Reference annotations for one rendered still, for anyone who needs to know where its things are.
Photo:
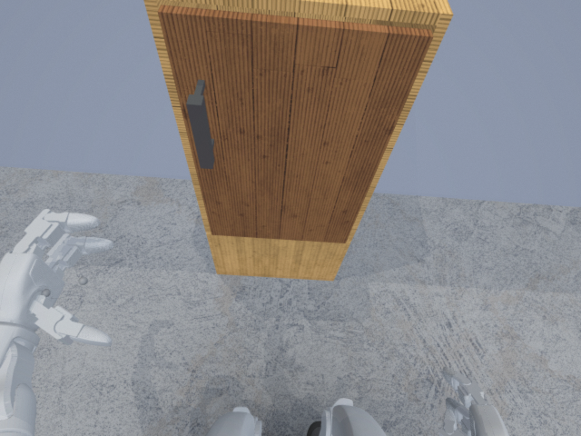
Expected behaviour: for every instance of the robot right thigh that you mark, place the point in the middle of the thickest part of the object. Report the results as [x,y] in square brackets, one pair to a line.
[345,420]

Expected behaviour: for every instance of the robot left forearm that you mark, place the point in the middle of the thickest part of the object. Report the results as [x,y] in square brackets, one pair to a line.
[17,399]

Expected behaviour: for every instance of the robot left hand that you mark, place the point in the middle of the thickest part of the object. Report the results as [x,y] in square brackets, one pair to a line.
[24,275]

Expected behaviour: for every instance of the handle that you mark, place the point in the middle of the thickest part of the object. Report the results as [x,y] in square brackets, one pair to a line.
[200,126]

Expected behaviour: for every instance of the cupboard door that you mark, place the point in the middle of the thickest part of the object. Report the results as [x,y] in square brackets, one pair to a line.
[301,112]

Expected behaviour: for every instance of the robot thigh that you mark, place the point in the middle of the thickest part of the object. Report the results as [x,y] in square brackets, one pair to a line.
[345,420]
[235,423]

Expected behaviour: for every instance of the robot right hand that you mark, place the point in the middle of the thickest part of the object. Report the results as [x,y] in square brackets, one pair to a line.
[481,419]

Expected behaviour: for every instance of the robot left thigh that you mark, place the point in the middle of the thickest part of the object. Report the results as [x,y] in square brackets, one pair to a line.
[235,423]

